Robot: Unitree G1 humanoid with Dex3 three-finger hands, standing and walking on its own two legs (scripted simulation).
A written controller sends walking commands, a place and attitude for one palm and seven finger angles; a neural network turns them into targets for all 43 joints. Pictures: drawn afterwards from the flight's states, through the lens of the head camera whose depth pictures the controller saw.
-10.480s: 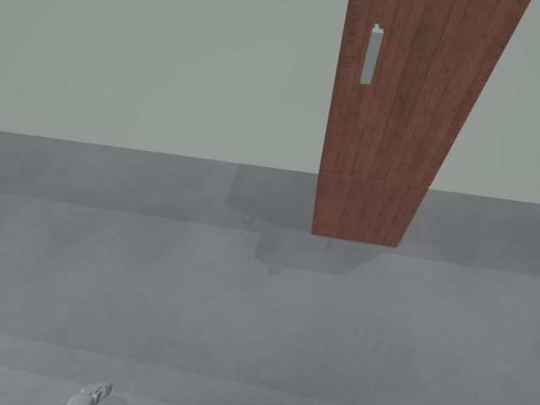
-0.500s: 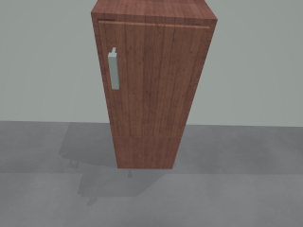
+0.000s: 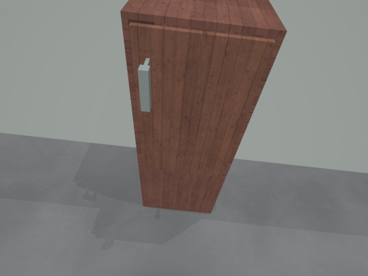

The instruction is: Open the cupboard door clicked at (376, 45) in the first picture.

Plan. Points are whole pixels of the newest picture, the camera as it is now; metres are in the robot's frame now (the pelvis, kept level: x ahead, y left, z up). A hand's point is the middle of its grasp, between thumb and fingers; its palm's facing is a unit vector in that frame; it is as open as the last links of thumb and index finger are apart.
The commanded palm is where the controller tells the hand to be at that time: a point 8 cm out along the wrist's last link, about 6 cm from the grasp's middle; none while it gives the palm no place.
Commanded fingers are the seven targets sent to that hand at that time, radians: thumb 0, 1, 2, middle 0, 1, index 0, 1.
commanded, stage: come to a stop and stand still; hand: left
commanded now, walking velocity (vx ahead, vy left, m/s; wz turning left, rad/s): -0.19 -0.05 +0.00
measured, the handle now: (146, 85) +0.56 +0.16 +0.11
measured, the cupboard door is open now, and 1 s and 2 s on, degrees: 0 0 0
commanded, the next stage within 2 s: look again from close up in 0.76 s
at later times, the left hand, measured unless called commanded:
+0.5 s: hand out of the picture +0.00 +0.16 -0.17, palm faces +0.02 -0.98 -0.20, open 7.4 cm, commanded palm none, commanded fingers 0.00 0.90 0.90 -0.20 -0.30 -0.20 -0.30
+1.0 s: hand out of the picture -0.04 +0.17 -0.17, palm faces +0.01 -0.98 -0.18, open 7.4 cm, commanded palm none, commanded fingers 0.00 0.90 0.90 -0.20 -0.30 -0.20 -0.30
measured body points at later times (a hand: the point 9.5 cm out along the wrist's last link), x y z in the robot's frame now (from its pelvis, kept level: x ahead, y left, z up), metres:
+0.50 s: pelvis -0.03 -0.02 +0.00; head -0.04 -0.01 +0.45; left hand +0.00 +0.21 -0.15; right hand -0.01 -0.25 -0.15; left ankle +0.03 +0.08 -0.73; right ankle -0.05 -0.10 -0.73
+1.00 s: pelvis -0.01 +0.01 +0.00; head +0.00 +0.01 +0.45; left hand -0.04 +0.22 -0.16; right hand -0.04 -0.19 -0.16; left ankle +0.03 +0.08 -0.73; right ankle -0.05 -0.10 -0.73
